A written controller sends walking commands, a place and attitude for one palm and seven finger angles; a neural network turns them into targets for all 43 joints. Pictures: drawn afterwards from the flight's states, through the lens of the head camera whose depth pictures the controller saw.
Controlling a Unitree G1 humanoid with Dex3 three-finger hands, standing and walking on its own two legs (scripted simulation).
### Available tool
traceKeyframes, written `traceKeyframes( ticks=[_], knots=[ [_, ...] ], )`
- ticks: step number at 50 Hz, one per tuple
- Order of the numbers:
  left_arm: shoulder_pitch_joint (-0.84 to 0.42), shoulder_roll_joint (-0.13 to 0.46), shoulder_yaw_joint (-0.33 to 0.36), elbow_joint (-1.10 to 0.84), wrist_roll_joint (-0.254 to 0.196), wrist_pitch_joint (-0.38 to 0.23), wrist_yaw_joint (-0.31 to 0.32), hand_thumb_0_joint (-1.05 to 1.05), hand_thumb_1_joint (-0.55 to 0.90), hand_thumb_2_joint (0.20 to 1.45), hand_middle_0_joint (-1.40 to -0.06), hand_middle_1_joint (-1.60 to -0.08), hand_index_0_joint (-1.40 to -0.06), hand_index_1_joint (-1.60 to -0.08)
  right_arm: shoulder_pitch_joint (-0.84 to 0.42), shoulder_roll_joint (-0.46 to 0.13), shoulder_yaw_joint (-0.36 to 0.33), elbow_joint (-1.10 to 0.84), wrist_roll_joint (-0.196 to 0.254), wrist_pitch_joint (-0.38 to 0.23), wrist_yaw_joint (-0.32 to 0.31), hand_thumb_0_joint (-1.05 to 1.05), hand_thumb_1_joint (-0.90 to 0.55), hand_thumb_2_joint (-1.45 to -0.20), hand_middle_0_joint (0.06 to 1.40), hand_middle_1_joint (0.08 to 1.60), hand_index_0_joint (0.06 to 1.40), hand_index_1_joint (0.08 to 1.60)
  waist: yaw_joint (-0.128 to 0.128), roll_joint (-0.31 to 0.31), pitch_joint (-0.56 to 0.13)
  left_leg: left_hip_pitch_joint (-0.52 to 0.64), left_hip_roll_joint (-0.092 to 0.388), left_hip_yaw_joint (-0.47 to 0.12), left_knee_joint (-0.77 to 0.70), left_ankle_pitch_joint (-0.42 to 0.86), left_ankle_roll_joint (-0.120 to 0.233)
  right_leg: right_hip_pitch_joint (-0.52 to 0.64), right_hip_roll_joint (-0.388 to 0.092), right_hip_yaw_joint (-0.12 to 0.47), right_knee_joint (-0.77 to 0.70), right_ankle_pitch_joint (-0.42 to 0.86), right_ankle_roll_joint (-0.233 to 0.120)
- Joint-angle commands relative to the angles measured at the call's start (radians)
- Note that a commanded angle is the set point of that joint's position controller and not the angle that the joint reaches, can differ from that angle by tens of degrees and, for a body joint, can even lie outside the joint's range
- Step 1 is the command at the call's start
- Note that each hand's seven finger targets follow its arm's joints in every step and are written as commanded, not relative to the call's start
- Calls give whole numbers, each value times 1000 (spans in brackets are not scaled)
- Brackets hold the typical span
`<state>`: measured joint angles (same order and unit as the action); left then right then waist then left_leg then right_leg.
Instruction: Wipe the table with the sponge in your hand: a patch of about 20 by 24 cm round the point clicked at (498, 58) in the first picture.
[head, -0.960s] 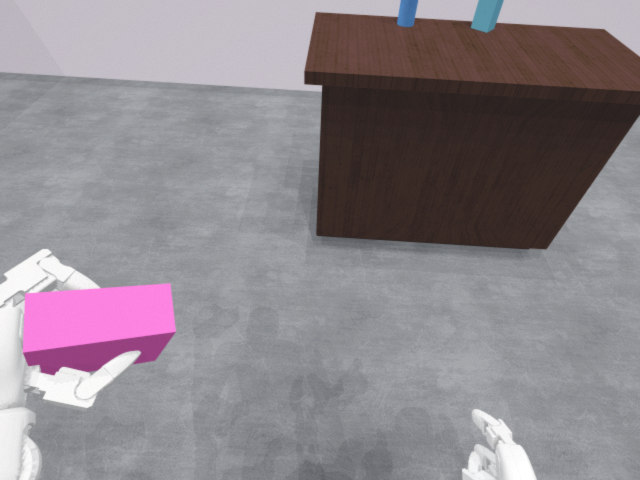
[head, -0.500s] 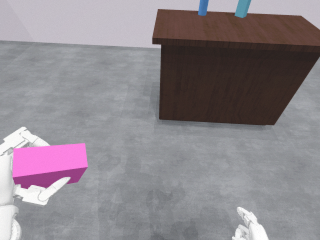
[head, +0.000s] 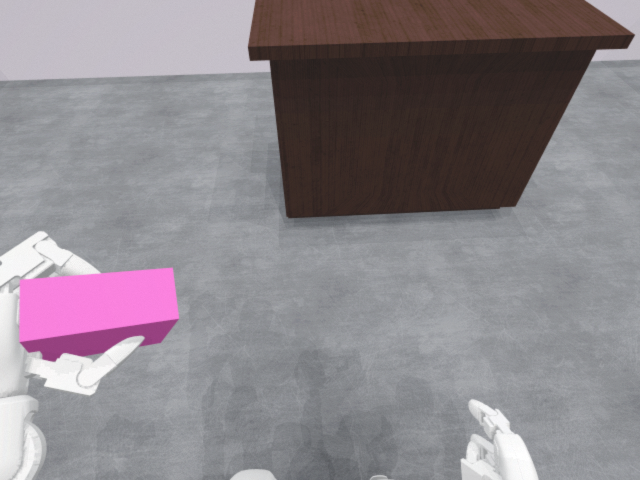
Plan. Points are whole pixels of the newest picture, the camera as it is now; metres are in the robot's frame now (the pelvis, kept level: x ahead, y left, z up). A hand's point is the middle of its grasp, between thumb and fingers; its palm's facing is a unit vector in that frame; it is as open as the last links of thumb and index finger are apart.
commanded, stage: walk to a spot facing it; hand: left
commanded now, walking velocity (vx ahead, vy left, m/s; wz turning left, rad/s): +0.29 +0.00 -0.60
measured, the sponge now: (124, 314) +0.22 +0.21 +0.16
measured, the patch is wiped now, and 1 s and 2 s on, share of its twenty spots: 0.00 0.00 0.00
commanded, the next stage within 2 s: turn to face it in 1.78 s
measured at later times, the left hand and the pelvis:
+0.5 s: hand (248, 206) +0.35 +0.11 +0.19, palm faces +0.10 -0.87 -0.48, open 9.1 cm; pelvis +0.05 -0.04 +0.01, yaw -20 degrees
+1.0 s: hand (324, 137) +0.49 +0.04 +0.18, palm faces +0.09 -0.95 -0.31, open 9.1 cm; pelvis +0.18 -0.10 +0.01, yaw -27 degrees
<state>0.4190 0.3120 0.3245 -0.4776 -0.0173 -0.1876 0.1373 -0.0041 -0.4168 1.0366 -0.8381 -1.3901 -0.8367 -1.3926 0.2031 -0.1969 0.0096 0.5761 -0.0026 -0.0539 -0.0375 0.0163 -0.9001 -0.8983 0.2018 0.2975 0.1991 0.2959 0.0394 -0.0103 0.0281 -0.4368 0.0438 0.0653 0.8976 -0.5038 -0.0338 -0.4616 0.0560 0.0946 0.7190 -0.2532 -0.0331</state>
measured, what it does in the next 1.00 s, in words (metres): walks ahead, turning right: left foot, then right foot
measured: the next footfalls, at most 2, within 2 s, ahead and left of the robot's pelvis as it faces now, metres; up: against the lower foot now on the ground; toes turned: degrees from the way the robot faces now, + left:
left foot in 0.18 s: +0.04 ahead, +0.14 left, +0.00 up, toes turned -2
right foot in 0.52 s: +0.12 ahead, -0.18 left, +0.00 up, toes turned -29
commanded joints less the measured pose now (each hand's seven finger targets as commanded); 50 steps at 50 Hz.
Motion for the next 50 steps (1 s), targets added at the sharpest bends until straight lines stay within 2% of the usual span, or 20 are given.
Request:
traceKeyframes(
  ticks=[1, 5, 7, 8, 9, 10, 12, 15, 23, 25, 26, 27, 28, 30, 35, 38, 45, 46, 48, 50],
  knots=[
    [-28, 222, 143, -200, -11, -70, 30, 0, 100, 1300, -1200, -1600, -1200, -1600, -74, -99, -30, -144, -18, -31, 4, 0, -900, -900, 200, 300, 200, 300, -21, -143, -170, -127, -14, -76, 152, 15, -18, 214, -265, 479, -405, -134, -184],
    [-17, 228, 155, -200, -10, -96, 29, 0, 100, 1300, -1200, -1600, -1200, -1600, -104, -93, -24, -141, -10, -23, -2, 0, -900, -900, 200, 300, 200, 300, -5, -161, -217, 120, -45, 10, -253, 5, 6, 129, -172, 340, -364, -124, -145],
    [-33, 207, 129, -201, -12, -103, 23, 0, 100, 1300, -1200, -1600, -1200, -1600, -72, -104, -26, -133, -8, -37, -9, 0, -900, -900, 200, 300, 200, 300, -36, -72, -220, 365, -13, 13, -511, 90, 38, -12, -103, 276, -248, -147, -75],
    [-63, 192, 117, -222, -21, -115, 16, 0, 100, 1300, -1200, -1600, -1200, -1600, -61, -120, -31, -137, -7, -46, -18, 0, -900, -900, 200, 300, 200, 300, -47, 48, -193, 522, 116, -99, -607, 92, 78, -172, -28, 176, -83, -150, -22],
    [-96, 181, 107, -252, -16, -126, 13, 0, 100, 1300, -1200, -1600, -1200, -1600, -65, -150, -45, -140, -13, -49, -24, 0, -900, -900, 200, 300, 200, 300, -49, 277, -166, 609, 362, -393, -677, 33, 163, -384, 36, 29, 219, -280, 33],
    [-115, 201, 120, -260, 15, -138, 17, 0, 100, 1300, -1200, -1600, -1200, -1600, -65, -125, -53, -144, -1, -54, -21, 0, -900, -900, 200, 300, 200, 300, -42, 264, -126, 554, 462, -450, -673, 118, 240, -439, -36, -63, 417, -254, 55],
    [-97, 241, 151, -223, 23, -137, 11, 0, 100, 1300, -1200, -1600, -1200, -1600, -76, -129, -57, -126, 6, -58, -3, 0, -900, -900, 200, 300, 200, 300, -28, 210, -121, 373, 450, -325, -659, -7, 232, -363, -100, -47, 566, -188, 52],
    [-112, 146, 46, -182, 31, -115, 7, 0, 100, 1300, -1200, -1600, -1200, -1600, -66, -131, -50, -114, 9, -63, 4, 0, -900, -900, 200, 300, 200, 300, -46, 206, 59, 232, 368, -102, -671, 101, 182, -320, -141, -132, 499, -95, 70],
    [-112, 244, 141, -156, 18, -105, -1, 0, 100, 1300, -1200, -1600, -1200, -1600, -41, -122, -56, -130, -7, -79, -8, 0, -900, -900, 200, 300, 200, 300, -35, 267, -73, 311, 288, 191, -336, 683, 103, 131, -12, -374, -89, -58, 47],
    [-85, 264, 155, -197, 21, -87, 2, 0, 100, 1300, -1200, -1600, -1200, -1600, -39, -110, -58, -128, 10, -79, 8, 0, -900, -900, 200, 300, 200, 300, -6, 108, -199, 144, 218, 206, 63, 636, 73, 456, -39, -279, -198, 40, -6],
    [-85, 305, 194, -233, 23, -91, 8, 0, 100, 1300, -1200, -1600, -1200, -1600, -44, -86, -61, -139, 16, -77, 16, 0, -900, -900, 200, 300, 200, 300, -11, -158, -268, -104, 112, 179, 353, 216, 43, 637, -246, 97, -220, 288, -122],
    [-2, 325, 244, -219, 7, -98, 15, 0, 100, 1300, -1200, -1600, -1200, -1600, -67, -87, -53, -155, 7, -74, 15, 0, -900, -900, 200, 300, 200, 300, -16, -241, -325, -312, 25, 39, 542, -106, 26, 715, -412, 426, -256, 517, -214],
    [1, 346, 277, -290, -9, -109, 30, 0, 100, 1300, -1200, -1600, -1200, -1600, -120, -85, -40, -160, -3, -65, 14, 0, -900, -900, 200, 300, 200, 300, -14, -131, -276, -360, 80, -67, 593, -98, 18, 660, -475, 450, -284, 504, -242],
    [97, 344, 286, -344, -11, -115, 24, 0, 100, 1300, -1200, -1600, -1200, -1600, -91, -107, -47, -140, 7, -42, 31, 0, -900, -900, 200, 300, 200, 300, -27, -34, -278, -343, 120, -106, 575, 36, 5, 554, -432, 387, -317, 176, -229],
    [149, 317, 313, -383, -23, -125, 31, 0, 100, 1300, -1200, -1600, -1200, -1600, -104, -99, -44, -115, -2, 6, 13, 0, -900, -900, 200, 300, 200, 300, -64, -22, -195, -205, 147, -62, 250, 159, -17, 265, -336, 84, -393, 129, -178],
    [144, 281, 280, -288, -30, -102, 35, 0, 100, 1300, -1200, -1600, -1200, -1600, -89, -99, -47, -120, 4, 0, -7, 0, -900, -900, 200, 300, 200, 300, -49, -111, -173, -65, 121, 8, -3, 190, 5, 210, -318, 45, -405, 34, -162],
    [-69, 183, 96, -94, -7, -71, 30, 0, 100, 1300, -1200, -1600, -1200, -1600, -47, -120, -53, -122, 2, -23, -56, 0, -900, -900, 200, 300, 200, 300, -57, -62, -53, 255, 56, 106, -395, 206, 41, 99, -226, 2, -326, -222, -78],
    [-120, 180, 79, -110, -3, -73, 29, 0, 100, 1300, -1200, -1600, -1200, -1600, -37, -136, -56, -127, 3, -28, -62, 0, -900, -900, 200, 300, 200, 300, -65, 5, -42, 295, 88, 50, -459, 156, 63, 81, -195, -17, -226, -195, -57],
    [-207, 173, 58, -182, -1, -89, 32, 0, 100, 1300, -1200, -1600, -1200, -1600, -50, -151, -50, -142, 7, -34, -60, 0, -900, -900, 200, 300, 200, 300, -63, 310, -32, 458, 367, -402, -639, 102, 198, -158, -53, -167, 183, -279, 21],
    [-240, 233, 70, -185, 20, -94, 27, 0, 100, 1300, -1200, -1600, -1200, -1600, -74, -111, -22, -125, -15, -54, -53, 0, -900, -900, 200, 300, 200, 300, -65, 291, 19, 281, 428, -487, -740, -115, 241, -164, -118, -90, 418, -258, 18]
  ],
)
